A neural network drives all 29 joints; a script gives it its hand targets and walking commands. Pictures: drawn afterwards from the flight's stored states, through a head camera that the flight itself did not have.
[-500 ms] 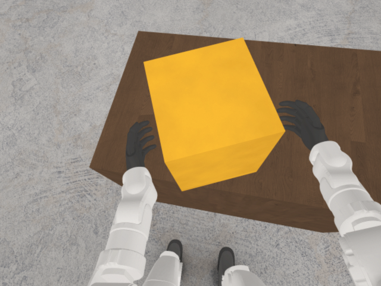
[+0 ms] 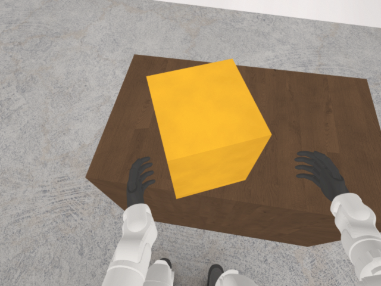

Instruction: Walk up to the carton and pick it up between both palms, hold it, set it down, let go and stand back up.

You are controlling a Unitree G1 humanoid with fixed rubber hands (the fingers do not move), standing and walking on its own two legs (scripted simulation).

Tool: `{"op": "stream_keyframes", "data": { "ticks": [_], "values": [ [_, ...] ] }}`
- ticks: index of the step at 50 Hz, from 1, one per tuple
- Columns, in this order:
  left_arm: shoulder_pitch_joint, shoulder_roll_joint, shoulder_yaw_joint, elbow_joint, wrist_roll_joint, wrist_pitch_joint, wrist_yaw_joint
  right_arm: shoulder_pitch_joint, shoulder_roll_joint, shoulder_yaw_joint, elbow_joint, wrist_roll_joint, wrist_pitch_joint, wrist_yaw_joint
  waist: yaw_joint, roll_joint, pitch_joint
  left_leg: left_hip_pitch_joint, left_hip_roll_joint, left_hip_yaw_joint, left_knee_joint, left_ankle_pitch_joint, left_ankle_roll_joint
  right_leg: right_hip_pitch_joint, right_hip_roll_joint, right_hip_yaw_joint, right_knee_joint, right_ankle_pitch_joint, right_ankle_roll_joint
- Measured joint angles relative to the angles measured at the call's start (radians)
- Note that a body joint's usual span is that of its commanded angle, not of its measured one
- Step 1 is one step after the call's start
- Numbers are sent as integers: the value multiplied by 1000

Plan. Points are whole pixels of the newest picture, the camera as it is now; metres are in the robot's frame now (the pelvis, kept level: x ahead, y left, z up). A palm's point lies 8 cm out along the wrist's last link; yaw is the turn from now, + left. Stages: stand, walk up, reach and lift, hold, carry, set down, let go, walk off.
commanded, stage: set down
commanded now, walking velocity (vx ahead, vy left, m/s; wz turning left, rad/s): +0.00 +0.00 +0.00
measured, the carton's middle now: (202, 134) +0.45 +0.05 -0.05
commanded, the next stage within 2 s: none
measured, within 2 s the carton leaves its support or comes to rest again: neither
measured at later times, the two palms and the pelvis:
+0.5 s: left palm (131, 217) +0.23 +0.17 -0.02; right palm (341, 215) +0.28 -0.26 -0.04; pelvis +0.02 -0.01 +0.00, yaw +2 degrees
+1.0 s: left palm (131, 230) +0.20 +0.16 -0.03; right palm (348, 236) +0.24 -0.26 -0.04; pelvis +0.05 -0.02 +0.01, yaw +1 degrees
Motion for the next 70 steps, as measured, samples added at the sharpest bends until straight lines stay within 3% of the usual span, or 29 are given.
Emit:
{"op": "stream_keyframes", "data": {
  "ticks": [6,16,30,42,53,70],
  "values": [
    [10,-13,-5,-47,24,9,14,17,34,7,-3,29,-19,11,-18,-17,20,-2,-1,-16,32,-16,-10,2,0,-15,36,-23,-7],
    [202,-60,-11,-177,78,1,-13,137,69,24,-42,33,-95,-6,-41,20,48,92,-13,-36,15,-33,-10,101,-12,-35,27,-52,-7],
    [311,-18,1,-143,18,-52,-14,297,4,38,-63,52,-109,13,-51,19,31,229,-22,-2,2,-72,-2,204,-22,-4,67,-111,-9],
    [396,-64,27,-173,92,-44,-32,440,15,86,-164,89,-110,4,-42,-20,23,322,-15,13,-48,-74,-6,279,-14,10,46,-124,-18],
    [459,-21,43,-128,88,-64,-56,467,76,56,-174,42,-96,-34,-58,-1,42,377,-24,3,-74,-73,-12,338,-24,0,26,-132,-13],
    [422,5,9,-43,85,-89,-90,456,92,15,-101,-28,-91,-32,-55,7,50,381,-28,24,-77,-76,3,350,-28,22,-10,-112,8]
  ]
}}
